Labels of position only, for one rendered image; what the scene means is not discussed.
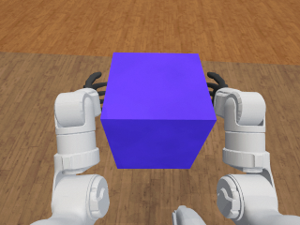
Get left robot hand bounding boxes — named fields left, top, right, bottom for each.
left=83, top=71, right=108, bottom=111

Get carton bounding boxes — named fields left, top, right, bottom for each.
left=100, top=52, right=217, bottom=169

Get robot right upper arm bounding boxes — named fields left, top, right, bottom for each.
left=217, top=174, right=300, bottom=225

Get robot left forearm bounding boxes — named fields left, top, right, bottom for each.
left=51, top=88, right=101, bottom=212

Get robot right forearm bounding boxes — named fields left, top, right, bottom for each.
left=213, top=87, right=278, bottom=206

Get right robot hand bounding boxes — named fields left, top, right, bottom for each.
left=206, top=71, right=229, bottom=106

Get robot left upper arm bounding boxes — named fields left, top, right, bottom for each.
left=30, top=174, right=110, bottom=225

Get robot right thigh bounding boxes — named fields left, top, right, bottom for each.
left=172, top=207, right=206, bottom=225

